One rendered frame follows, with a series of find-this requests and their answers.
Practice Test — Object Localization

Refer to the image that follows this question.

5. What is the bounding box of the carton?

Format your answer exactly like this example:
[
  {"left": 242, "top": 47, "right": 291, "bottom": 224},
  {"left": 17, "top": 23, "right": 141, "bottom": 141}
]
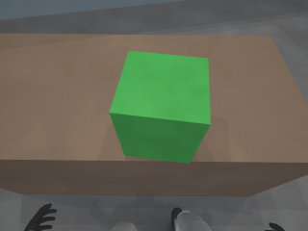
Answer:
[{"left": 109, "top": 51, "right": 211, "bottom": 164}]

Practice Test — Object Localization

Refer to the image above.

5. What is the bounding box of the right robot shin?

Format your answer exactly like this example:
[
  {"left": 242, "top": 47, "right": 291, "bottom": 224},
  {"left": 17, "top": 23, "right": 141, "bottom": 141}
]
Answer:
[{"left": 177, "top": 210, "right": 190, "bottom": 217}]

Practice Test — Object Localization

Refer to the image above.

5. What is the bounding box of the pedestal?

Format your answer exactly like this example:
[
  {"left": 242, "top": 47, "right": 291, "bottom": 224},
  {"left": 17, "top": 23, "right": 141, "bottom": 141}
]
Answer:
[{"left": 0, "top": 33, "right": 308, "bottom": 197}]

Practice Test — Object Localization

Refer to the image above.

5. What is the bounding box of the left robot hand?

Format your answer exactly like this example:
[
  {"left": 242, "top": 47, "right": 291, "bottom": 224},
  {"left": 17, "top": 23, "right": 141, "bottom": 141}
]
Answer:
[{"left": 24, "top": 203, "right": 57, "bottom": 231}]

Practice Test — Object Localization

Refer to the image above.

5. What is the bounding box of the robot right foot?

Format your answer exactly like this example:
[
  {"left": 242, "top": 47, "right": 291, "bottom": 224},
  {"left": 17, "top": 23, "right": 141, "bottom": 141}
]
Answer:
[{"left": 171, "top": 207, "right": 182, "bottom": 231}]

